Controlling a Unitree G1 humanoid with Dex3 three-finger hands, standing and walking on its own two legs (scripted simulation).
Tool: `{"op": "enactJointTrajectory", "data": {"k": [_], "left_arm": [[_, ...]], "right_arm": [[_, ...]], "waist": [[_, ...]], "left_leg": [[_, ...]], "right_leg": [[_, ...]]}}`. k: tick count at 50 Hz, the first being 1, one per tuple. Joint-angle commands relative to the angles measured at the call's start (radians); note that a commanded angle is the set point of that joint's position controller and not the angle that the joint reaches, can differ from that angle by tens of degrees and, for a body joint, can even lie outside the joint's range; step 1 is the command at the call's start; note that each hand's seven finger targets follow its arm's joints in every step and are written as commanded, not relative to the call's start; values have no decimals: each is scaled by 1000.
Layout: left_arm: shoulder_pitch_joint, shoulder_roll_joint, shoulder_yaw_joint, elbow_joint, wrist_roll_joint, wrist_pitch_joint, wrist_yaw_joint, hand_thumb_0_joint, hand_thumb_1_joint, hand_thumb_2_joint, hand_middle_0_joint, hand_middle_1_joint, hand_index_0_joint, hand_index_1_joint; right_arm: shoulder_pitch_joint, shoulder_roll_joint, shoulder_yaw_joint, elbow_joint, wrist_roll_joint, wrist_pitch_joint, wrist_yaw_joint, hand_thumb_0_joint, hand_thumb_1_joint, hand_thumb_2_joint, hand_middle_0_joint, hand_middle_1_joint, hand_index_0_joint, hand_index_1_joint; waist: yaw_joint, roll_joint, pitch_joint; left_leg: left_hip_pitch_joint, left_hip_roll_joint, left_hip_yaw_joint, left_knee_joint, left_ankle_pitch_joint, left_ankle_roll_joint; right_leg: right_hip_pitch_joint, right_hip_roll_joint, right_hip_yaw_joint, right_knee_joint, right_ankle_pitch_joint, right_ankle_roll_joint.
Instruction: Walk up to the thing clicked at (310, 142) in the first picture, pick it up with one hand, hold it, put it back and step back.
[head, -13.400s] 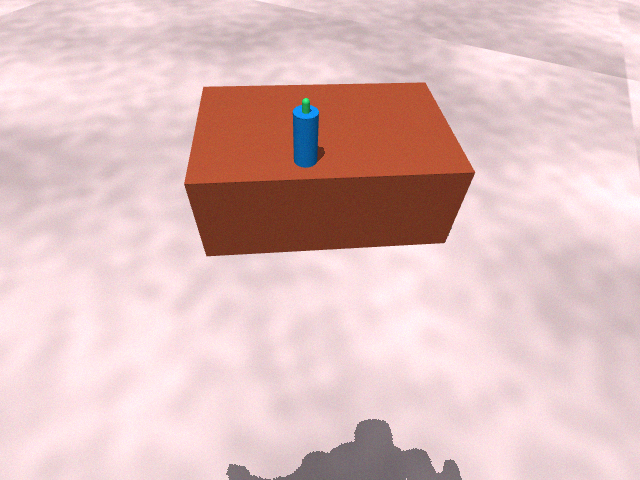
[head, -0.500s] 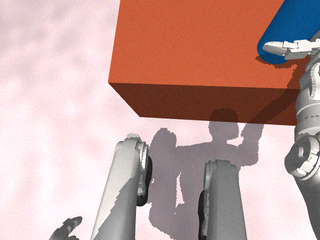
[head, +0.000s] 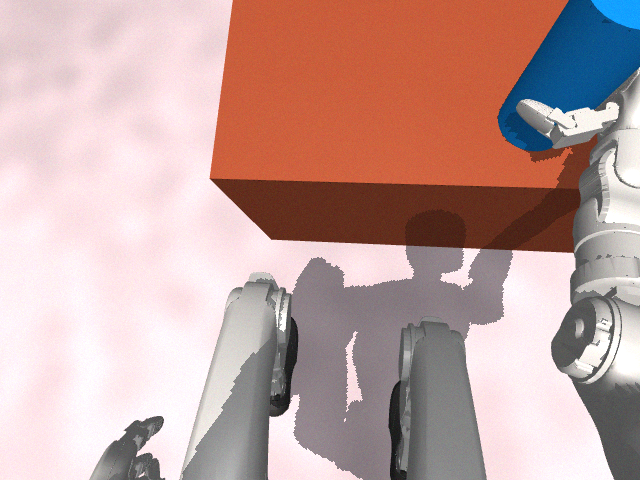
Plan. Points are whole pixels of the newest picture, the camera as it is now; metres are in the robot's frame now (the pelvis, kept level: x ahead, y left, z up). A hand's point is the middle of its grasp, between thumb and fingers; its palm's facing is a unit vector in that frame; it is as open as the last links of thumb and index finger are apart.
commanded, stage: settle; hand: right
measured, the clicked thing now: (588, 53) +0.56 -0.17 +0.04
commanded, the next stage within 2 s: lift in 0.76 s
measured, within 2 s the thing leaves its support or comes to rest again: leaves its support in 0.06 s
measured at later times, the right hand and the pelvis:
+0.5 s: hand (606, 29) +0.57 -0.17 +0.07, palm faces +0.15 +0.99 -0.04, open 11.4 cm; pelvis +0.01 +0.00 +0.06, yaw +1 degrees
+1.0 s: hand (627, 4) +0.56 -0.17 +0.10, palm faces +0.17 +0.99 -0.04, open 11.4 cm; pelvis +0.02 +0.01 +0.09, yaw +1 degrees
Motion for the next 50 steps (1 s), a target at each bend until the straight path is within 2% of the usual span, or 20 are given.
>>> {"op": "enactJointTrajectory", "data": {"k": [1, 2, 3, 4, 7, 8, 11, 12, 15, 18, 21, 24, 29, 31, 35, 39, 43, 45, 49, 50], "left_arm": [[227, 194, 84, -22, -4, -19, 21, 0, 896, 888, -199, -298, -201, -296], [214, 191, 78, -23, -7, -23, 24, 0, 898, 888, -197, -296, -199, -294], [221, 190, 84, -16, -7, -25, 28, 0, 902, 885, -197, -296, -200, -292], [235, 221, 109, 15, -6, -26, 34, 0, 897, 888, -196, -296, -198, -293], [220, 174, 81, 1, -11, -36, 39, 0, 888, 893, -199, -296, -197, -297], [207, 167, 74, -10, -13, -41, 41, 0, 887, 895, -199, -296, -196, -298], [217, 191, 103, 41, -8, -45, 45, 0, 883, 897, -200, -299, -199, -300], [222, 184, 99, 38, -9, -47, 45, 0, 887, 895, -200, -299, -200, -299], [201, 162, 74, -10, -9, -43, 39, 0, 897, 882, -195, -293, -201, -286], [215, 161, 80, -4, -9, -47, 34, 0, 893, 886, -199, -297, -201, -294], [217, 168, 78, -16, -10, -42, 33, 0, 897, 881, -197, -294, -201, -289], [215, 164, 80, -19, -12, -45, 32, 0, 896, 881, -198, -295, -202, -291], [227, 155, 79, -9, -10, -51, 39, 0, 898, 878, -196, -294, -200, -290], [223, 157, 82, -4, -11, -55, 43, 0, 897, 881, -197, -295, -198, -293], [224, 155, 81, 10, -8, -57, 46, 0, 889, 886, -196, -293, -195, -294], [215, 154, 78, 10, -9, -59, 47, 0, 893, 882, -197, -294, -197, -293], [220, 156, 85, 14, -8, -62, 46, 0, 894, 881, -197, -294, -197, -293], [213, 142, 75, 4, -9, -62, 43, 0, 903, 878, -193, -293, -203, -282], [213, 146, 83, 4, -10, -66, 40, 0, 903, 877, -193, -294, -204, -282], [211, 142, 81, -1, -10, -65, 40, 0, 904, 877, -192, -292, -202, -282]], "right_arm": [[-588, -313, -33, -449, 46, -114, -12, 0, -179, -1284, 1321, 1428, 1372, 1429], [-549, -283, -12, -389, 47, -103, -15, 0, -180, -1288, 1315, 1429, 1366, 1430], [-564, -313, -28, -434, 51, -105, -19, 0, -181, -1278, 1320, 1425, 1370, 1426], [-504, -277, -16, -351, 54, -90, -20, 0, -187, -1273, 1332, 1425, 1382, 1426], [-598, -297, 1, -468, 57, -99, -27, 0, -147, -1270, 1315, 1419, 1369, 1420], [-576, -286, 3, -426, 53, -96, -30, 0, -144, -1261, 1322, 1417, 1374, 1418], [-474, -211, 21, -249, 59, -77, -27, 0, -147, -1273, 1325, 1423, 1380, 1424], [-489, -234, 5, -251, 55, -81, -27, 0, -147, -1278, 1331, 1430, 1387, 1431], [-475, -279, -8, -282, 41, -84, -25, 0, -125, -1295, 1311, 1439, 1370, 1440], [-434, -233, 1, -218, 46, -86, -13, 0, -91, -1301, 1303, 1446, 1364, 1447], [-439, -284, -37, -241, 47, -92, -14, 0, -87, -1314, 1304, 1458, 1365, 1459], [-481, -264, -16, -296, 56, -102, -15, 0, -74, -1331, 1278, 1462, 1343, 1462], [-531, -293, -14, -396, 56, -120, -29, 0, -95, -1337, 1265, 1462, 1329, 1463], [-523, -270, 1, -362, 53, -119, -32, 0, -115, -1327, 1266, 1453, 1327, 1454], [-521, -288, -15, -349, 51, -121, -42, 0, -130, -1362, 1278, 1480, 1343, 1481], [-454, -282, -21, -274, 50, -117, -39, 0, -125, -1388, 1264, 1495, 1331, 1496], [-399, -262, -25, -215, 55, -114, -29, 0, -121, -1419, 1268, 1522, 1338, 1523], [-421, -275, -27, -258, 57, -121, -26, 0, -58, -1372, 1295, 1495, 1351, 1495], [-417, -232, -1, -297, 60, -124, -24, 0, -45, -1346, 1275, 1469, 1330, 1469], [-410, -246, -13, -333, 62, -126, -28, 0, -51, -1338, 1284, 1468, 1336, 1469]], "waist": [[0, -199, -920], [7, -178, -873], [4, -179, -886], [22, -155, -845], [4, -178, -883], [7, -152, -869], [28, -134, -709], [23, -127, -701], [-12, -138, -752], [-1, -124, -732], [-16, -121, -746], [-9, -152, -752], [-14, -174, -840], [-3, -175, -804], [-4, -174, -791], [-14, -159, -748], [-4, -111, -715], [-18, -120, -748], [-13, -146, -748], [-27, -154, -776]], "left_leg": [[721, -18, 41, -159, 176, 82], [711, -20, 45, -168, 162, 80], [727, -22, 40, -182, 166, 80], [717, -23, 45, -196, 151, 79], [755, -27, 37, -218, 176, 82], [766, -26, 38, -225, 179, 80], [702, -31, 47, -247, 144, 84], [704, -32, 47, -255, 142, 84], [767, -32, 39, -264, 171, 86], [786, -35, 45, -268, 200, 90], [806, -36, 42, -276, 199, 89], [793, -38, 44, -293, 187, 88], [870, -40, 32, -316, 238, 88], [855, -43, 39, -328, 233, 90], [857, -44, 41, -347, 206, 88], [859, -47, 48, -356, 196, 89], [913, -48, 43, -380, 208, 86], [937, -49, 39, -389, 215, 86], [914, -51, 48, -396, 215, 88], [937, -52, 47, -400, 229, 90]], "right_leg": [[417, -14, -48, -338, 332, -27], [414, -14, -46, -353, 319, -27], [417, -16, -50, -353, 320, -29], [413, -17, -45, -362, 303, -29], [444, -19, -45, -384, 333, -27], [447, -19, -47, -385, 333, -29], [396, -24, -34, -409, 300, -26], [387, -26, -32, -416, 298, -27], [412, -26, -46, -427, 331, -28], [414, -29, -37, -443, 360, -24], [423, -31, -36, -455, 359, -25], [467, -34, -31, -474, 352, -24], [530, -35, -45, -476, 398, -23], [547, -37, -37, -492, 406, -20], [548, -39, -32, -511, 374, -21], [544, -41, -27, -531, 371, -20], [488, -40, -36, -534, 349, -27], [499, -40, -42, -542, 353, -29], [566, -43, -32, -562, 378, -23], [586, -44, -34, -569, 395, -22]]}}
